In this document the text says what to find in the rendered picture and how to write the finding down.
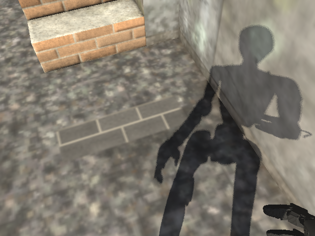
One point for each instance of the robot right hand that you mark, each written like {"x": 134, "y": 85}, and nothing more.
{"x": 294, "y": 214}

